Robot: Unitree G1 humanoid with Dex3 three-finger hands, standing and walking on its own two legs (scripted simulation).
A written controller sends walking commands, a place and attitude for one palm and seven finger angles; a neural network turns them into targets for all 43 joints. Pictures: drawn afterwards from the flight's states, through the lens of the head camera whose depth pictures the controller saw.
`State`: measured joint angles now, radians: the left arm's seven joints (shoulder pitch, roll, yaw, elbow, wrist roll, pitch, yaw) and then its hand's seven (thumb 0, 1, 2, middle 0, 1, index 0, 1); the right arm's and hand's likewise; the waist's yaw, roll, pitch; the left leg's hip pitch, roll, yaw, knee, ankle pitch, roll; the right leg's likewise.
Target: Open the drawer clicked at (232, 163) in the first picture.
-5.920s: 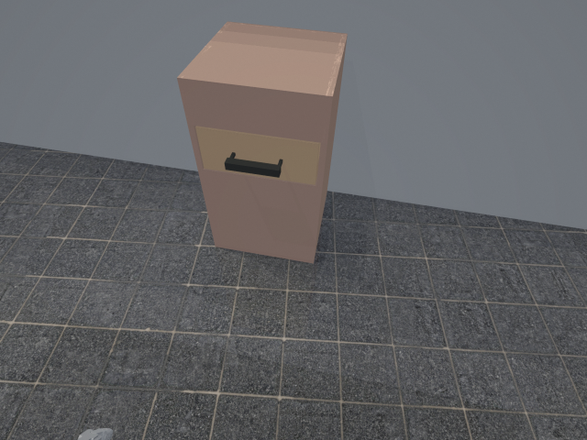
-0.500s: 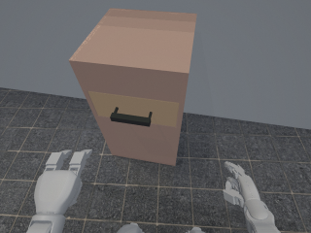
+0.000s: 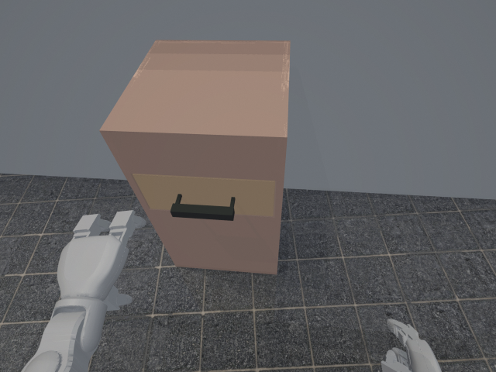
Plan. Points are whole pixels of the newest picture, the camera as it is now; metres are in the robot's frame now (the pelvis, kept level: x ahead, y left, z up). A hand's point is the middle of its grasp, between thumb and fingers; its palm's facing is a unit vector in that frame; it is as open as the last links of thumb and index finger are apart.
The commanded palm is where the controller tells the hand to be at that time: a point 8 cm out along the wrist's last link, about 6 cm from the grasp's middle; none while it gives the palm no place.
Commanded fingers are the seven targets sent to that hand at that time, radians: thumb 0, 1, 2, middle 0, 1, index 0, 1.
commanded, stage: raise the hand with hooked fingers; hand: left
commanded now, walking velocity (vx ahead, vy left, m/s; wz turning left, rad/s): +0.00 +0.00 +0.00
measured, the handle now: (204, 205) +0.56 +0.19 -0.22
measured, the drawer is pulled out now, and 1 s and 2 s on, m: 0.00 0.00 0.00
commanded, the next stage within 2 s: move the hooked fingers above the handle in 0.82 s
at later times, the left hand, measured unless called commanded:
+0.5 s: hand (105, 217) +0.31 +0.25 +0.10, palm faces +0.04 -0.07 -1.00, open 13.8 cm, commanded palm +0.28 +0.25 +0.15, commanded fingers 0.00 -0.50 0.30 -0.30 -1.20 -0.30 -1.20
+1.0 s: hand (118, 224) +0.30 +0.23 +0.09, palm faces +0.03 -0.08 -1.00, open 13.8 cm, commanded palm +0.29 +0.23 +0.13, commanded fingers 0.00 -0.50 0.30 -0.30 -1.20 -0.30 -1.20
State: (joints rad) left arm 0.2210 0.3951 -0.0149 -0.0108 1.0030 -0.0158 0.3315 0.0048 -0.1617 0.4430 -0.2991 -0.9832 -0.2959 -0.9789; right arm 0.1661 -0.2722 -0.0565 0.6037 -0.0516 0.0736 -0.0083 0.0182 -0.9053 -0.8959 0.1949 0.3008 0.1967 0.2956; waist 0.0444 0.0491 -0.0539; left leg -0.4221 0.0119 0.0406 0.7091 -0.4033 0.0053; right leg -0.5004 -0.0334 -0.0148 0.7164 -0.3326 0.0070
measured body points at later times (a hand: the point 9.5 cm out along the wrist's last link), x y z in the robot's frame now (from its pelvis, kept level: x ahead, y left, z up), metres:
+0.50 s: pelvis +0.00 +0.00 +0.02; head +0.03 -0.03 +0.47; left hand +0.30 +0.25 +0.15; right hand +0.20 -0.20 -0.09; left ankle -0.03 +0.12 -0.72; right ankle +0.02 -0.13 -0.72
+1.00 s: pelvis +0.00 -0.01 +0.02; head +0.03 -0.04 +0.47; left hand +0.30 +0.23 +0.14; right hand +0.19 -0.23 -0.10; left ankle -0.03 +0.12 -0.72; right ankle +0.02 -0.13 -0.72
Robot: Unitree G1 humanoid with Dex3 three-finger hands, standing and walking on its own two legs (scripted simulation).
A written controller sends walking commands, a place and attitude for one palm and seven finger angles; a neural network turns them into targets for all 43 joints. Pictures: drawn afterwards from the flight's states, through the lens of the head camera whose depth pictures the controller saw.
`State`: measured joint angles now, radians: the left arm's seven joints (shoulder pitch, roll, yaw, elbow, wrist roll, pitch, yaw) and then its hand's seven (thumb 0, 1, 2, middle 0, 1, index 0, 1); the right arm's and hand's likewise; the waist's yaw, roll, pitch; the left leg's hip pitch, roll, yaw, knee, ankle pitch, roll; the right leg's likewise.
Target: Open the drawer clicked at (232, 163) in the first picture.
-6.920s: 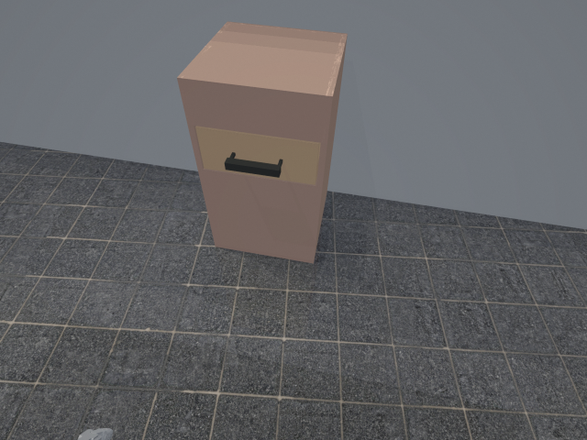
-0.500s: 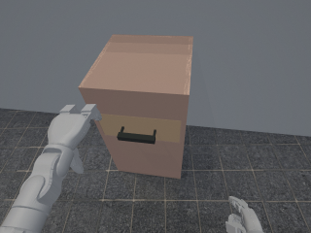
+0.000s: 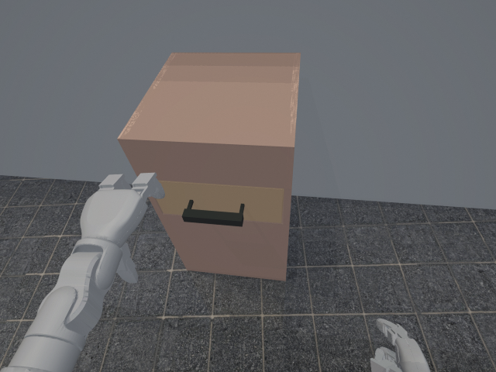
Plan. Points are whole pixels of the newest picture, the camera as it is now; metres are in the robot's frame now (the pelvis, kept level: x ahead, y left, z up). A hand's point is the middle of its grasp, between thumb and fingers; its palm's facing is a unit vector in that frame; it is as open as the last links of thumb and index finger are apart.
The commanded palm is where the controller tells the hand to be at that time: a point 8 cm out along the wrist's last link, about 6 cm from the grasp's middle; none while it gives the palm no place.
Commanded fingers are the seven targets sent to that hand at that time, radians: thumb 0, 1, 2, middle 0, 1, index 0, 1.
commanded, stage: move the hooked fingers above the handle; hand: left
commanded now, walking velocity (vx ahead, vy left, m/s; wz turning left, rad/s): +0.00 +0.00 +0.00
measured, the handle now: (214, 211) +0.56 +0.19 -0.24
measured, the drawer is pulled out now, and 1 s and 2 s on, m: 0.00 0.00 0.00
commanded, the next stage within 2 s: none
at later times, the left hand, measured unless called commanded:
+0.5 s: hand (164, 224) +0.38 +0.23 -0.03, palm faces -0.09 -0.06 -0.99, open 13.8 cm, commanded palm +0.37 +0.23 +0.03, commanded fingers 0.00 -0.50 0.30 -0.30 -1.20 -0.30 -1.20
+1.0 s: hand (193, 219) +0.44 +0.20 -0.11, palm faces -0.07 -0.02 -1.00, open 13.8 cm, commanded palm +0.44 +0.21 -0.06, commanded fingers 0.00 -0.50 0.30 -0.30 -1.20 -0.30 -1.20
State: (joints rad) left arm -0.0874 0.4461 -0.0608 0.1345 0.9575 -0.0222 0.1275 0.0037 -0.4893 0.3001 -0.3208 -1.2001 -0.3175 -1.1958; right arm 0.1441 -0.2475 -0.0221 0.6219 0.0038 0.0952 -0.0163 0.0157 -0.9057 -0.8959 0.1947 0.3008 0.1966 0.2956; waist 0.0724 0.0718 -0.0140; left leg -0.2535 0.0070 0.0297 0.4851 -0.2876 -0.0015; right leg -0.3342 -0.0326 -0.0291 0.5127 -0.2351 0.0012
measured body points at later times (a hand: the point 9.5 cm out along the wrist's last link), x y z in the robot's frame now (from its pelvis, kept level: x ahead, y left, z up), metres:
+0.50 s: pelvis -0.01 +0.00 -0.03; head +0.07 -0.01 +0.42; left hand +0.38 +0.23 +0.02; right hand +0.09 -0.27 -0.16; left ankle -0.02 +0.12 -0.74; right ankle +0.02 -0.12 -0.74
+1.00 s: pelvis -0.03 +0.01 -0.08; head +0.10 +0.01 +0.35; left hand +0.44 +0.20 -0.05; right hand +0.00 -0.26 -0.21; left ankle -0.02 +0.12 -0.74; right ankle +0.02 -0.12 -0.74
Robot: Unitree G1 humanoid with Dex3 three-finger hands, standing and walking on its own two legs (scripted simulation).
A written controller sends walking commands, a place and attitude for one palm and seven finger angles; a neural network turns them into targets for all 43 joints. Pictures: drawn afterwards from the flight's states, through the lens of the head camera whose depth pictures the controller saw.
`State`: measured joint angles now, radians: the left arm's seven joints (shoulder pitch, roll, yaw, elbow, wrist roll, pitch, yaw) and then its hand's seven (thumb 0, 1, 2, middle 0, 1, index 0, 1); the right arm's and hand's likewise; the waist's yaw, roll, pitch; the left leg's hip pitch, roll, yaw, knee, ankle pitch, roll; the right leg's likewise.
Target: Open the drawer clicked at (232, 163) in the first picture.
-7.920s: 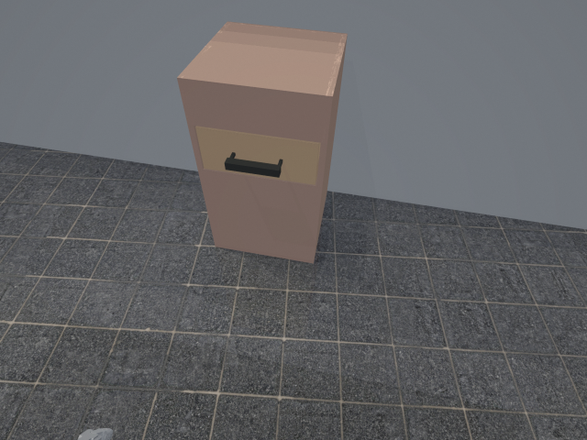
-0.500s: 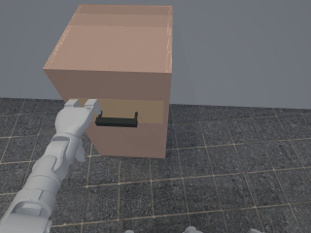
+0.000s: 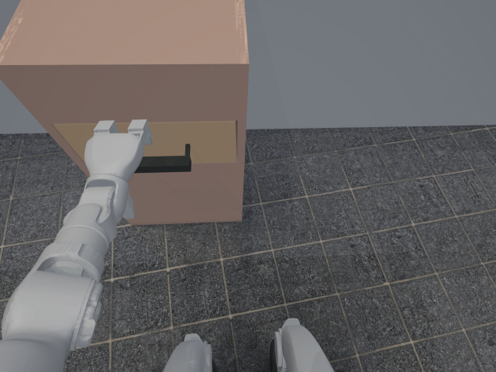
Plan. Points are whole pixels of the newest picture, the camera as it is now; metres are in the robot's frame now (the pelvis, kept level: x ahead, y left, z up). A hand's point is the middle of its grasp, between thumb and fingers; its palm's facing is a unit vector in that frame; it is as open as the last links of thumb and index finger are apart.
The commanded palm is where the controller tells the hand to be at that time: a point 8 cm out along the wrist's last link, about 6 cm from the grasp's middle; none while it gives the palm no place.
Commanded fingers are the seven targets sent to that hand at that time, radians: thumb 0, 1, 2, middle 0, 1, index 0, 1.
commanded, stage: move the hooked fingers above the handle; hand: left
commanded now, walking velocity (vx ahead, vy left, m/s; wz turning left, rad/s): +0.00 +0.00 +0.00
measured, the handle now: (153, 156) +0.58 +0.19 -0.16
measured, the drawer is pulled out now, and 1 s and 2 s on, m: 0.00 0.00 0.00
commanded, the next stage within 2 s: lower the fingers behind the handle in 1.26 s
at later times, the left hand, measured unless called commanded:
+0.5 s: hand (151, 161) +0.54 +0.18 -0.11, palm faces -0.05 -0.01 -1.00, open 13.7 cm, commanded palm +0.52 +0.17 -0.05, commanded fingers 0.00 -0.50 0.30 -0.30 -1.20 -0.30 -1.20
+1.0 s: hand (147, 165) +0.53 +0.18 -0.11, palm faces -0.07 -0.03 -1.00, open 13.8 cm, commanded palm +0.52 +0.17 -0.05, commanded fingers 0.00 -0.50 0.30 -0.30 -1.20 -0.30 -1.20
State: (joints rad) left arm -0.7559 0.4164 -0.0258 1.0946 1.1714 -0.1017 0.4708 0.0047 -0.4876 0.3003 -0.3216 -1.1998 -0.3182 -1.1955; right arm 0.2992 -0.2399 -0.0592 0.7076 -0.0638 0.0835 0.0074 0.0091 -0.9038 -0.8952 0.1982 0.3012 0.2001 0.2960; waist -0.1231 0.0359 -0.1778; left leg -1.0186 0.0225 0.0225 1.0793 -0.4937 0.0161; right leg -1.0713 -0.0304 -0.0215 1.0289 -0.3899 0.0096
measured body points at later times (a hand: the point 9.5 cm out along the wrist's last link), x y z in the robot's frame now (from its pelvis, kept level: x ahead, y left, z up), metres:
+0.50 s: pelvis -0.01 +0.00 -0.07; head +0.19 +0.01 +0.33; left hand +0.54 +0.18 -0.06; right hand -0.02 -0.27 -0.19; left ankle +0.00 +0.11 -0.66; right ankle +0.04 -0.13 -0.66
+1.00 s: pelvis -0.02 +0.00 -0.07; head +0.17 +0.01 +0.34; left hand +0.52 +0.18 -0.05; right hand -0.01 -0.28 -0.19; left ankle +0.00 +0.11 -0.66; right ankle +0.04 -0.13 -0.66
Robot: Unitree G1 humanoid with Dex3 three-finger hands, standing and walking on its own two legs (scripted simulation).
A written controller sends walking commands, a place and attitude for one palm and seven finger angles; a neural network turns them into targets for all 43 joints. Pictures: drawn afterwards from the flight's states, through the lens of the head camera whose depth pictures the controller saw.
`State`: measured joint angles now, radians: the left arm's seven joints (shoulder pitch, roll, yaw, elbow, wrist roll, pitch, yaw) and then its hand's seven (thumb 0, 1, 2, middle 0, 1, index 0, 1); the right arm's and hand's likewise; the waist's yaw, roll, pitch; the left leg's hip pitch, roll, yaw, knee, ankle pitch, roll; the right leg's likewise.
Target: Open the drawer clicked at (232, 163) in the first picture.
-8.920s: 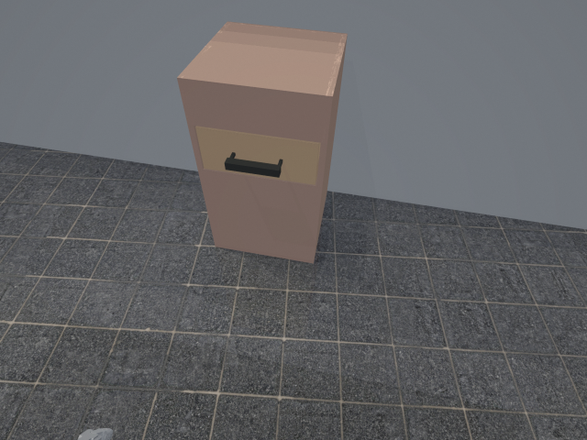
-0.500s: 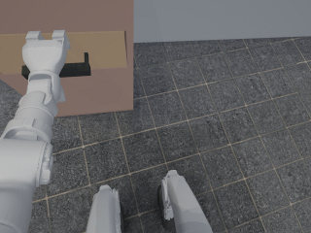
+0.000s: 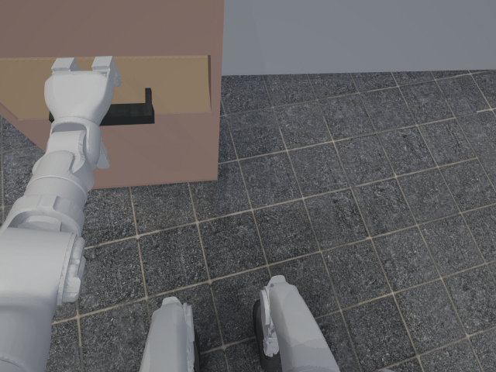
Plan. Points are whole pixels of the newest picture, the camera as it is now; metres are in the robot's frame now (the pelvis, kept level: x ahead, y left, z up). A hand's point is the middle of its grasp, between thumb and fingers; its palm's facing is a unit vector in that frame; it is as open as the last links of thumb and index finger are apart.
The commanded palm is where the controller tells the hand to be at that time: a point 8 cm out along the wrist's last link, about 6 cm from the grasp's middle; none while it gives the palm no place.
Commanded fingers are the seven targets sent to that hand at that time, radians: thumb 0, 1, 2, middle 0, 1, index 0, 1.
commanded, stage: move the hooked fingers above the handle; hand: left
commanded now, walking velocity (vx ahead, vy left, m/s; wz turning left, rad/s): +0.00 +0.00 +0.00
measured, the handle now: (104, 104) +0.60 +0.20 -0.09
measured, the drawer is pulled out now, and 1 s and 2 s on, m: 0.00 0.00 0.00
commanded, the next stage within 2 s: lower the fingers behind the handle in 0.26 s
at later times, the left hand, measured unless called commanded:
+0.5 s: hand (101, 116) +0.54 +0.19 -0.04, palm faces -0.10 -0.03 -0.99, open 13.8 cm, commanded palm +0.52 +0.18 +0.01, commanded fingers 0.00 -0.50 0.30 -0.30 -1.20 -0.30 -1.20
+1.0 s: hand (109, 124) +0.54 +0.18 -0.07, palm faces -0.05 -0.01 -1.00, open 13.8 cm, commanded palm +0.53 +0.17 -0.02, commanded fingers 0.00 -0.50 0.30 -0.30 -1.20 -0.30 -1.20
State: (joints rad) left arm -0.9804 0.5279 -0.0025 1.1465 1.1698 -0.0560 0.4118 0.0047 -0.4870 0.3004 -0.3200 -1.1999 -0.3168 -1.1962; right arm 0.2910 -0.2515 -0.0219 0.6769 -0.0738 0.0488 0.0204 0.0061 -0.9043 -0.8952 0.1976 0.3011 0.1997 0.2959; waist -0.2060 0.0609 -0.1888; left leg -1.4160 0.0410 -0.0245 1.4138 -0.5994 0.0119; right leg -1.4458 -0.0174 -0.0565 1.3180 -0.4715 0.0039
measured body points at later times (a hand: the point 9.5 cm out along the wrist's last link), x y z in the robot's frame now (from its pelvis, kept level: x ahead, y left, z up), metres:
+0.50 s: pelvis +0.00 +0.00 +0.01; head +0.19 +0.01 +0.42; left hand +0.54 +0.19 +0.02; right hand +0.01 -0.26 -0.12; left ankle +0.01 +0.11 -0.59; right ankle +0.06 -0.13 -0.59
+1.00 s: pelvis -0.01 +0.00 -0.03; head +0.20 +0.01 +0.37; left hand +0.54 +0.18 -0.02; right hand +0.01 -0.27 -0.15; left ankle +0.01 +0.11 -0.59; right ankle +0.06 -0.13 -0.59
